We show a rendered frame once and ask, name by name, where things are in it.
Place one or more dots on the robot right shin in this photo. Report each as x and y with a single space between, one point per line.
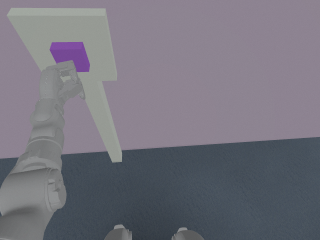
182 229

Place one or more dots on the left robot thigh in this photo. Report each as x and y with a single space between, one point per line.
119 234

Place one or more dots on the robot left forearm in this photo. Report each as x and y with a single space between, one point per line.
45 145

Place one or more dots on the left robot hand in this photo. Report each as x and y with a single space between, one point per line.
51 85

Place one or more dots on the button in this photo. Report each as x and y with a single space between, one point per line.
67 51

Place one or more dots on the panel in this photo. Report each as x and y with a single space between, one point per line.
39 27

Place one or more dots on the left robot upper arm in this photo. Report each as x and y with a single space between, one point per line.
28 202

